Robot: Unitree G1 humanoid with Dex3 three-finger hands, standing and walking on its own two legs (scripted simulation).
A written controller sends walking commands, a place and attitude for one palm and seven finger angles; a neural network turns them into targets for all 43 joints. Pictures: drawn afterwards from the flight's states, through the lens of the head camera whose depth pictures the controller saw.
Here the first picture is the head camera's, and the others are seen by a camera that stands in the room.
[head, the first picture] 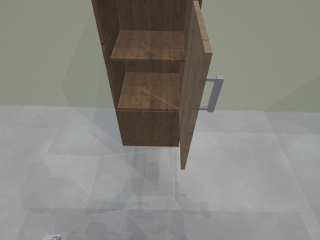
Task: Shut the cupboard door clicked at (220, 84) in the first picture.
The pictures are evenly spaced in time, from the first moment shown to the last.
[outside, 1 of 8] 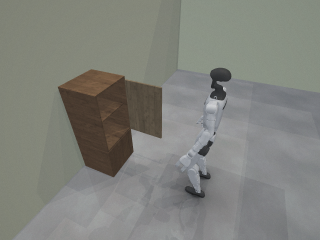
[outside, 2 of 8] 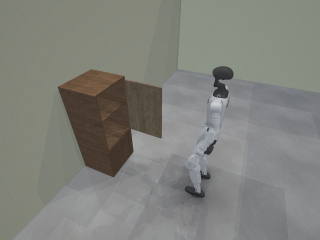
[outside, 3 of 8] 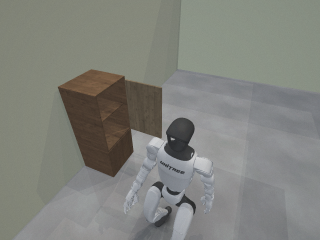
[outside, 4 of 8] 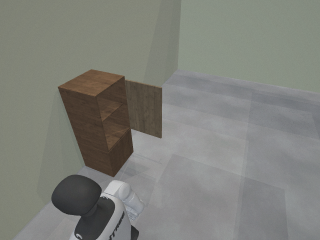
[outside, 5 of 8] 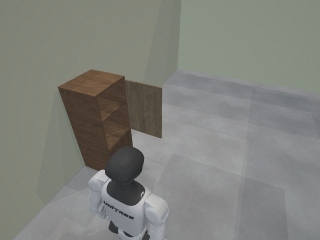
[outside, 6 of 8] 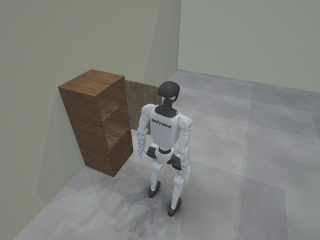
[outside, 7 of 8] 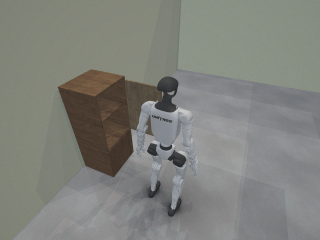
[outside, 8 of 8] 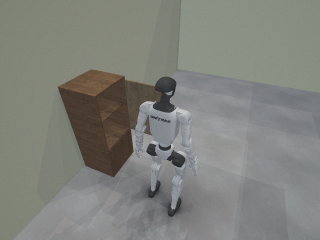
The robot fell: no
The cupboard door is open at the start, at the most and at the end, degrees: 88 88 88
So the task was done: no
